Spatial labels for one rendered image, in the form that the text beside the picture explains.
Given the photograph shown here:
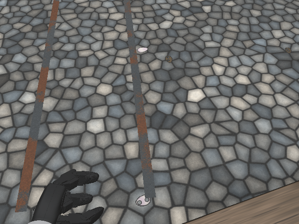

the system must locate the left robot hand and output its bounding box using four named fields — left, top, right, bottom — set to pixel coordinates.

left=32, top=169, right=104, bottom=224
